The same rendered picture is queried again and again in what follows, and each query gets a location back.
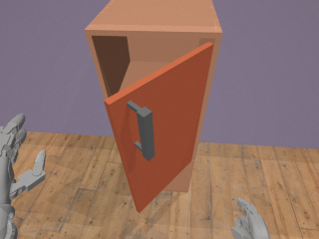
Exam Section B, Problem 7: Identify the robot left forearm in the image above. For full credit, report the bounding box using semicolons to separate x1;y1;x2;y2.
0;204;18;239

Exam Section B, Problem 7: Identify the right robot hand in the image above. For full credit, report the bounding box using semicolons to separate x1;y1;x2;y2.
231;197;271;239

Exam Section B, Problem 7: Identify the left robot hand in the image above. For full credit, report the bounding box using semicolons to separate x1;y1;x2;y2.
0;114;46;205

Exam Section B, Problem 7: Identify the cupboard door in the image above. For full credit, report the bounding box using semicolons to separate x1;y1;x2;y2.
104;42;214;213

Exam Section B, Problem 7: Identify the handle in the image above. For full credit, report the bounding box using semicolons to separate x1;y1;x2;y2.
127;101;156;161

